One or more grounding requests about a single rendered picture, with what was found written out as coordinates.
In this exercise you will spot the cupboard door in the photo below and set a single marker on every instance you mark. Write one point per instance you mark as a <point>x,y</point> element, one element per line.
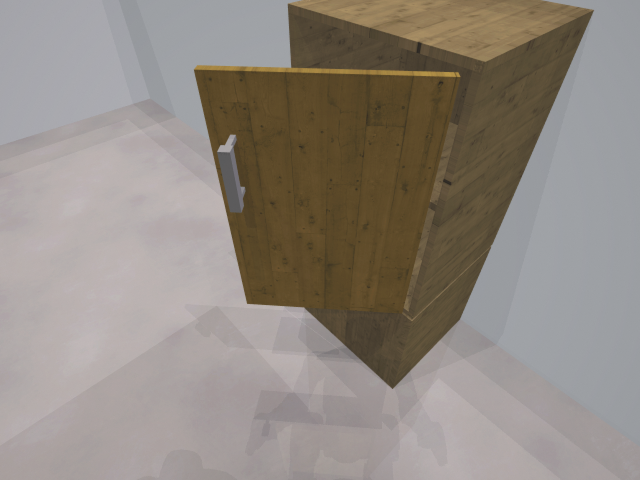
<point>338,167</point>

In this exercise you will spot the handle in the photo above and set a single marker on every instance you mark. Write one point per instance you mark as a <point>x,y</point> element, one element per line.
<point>234,191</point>

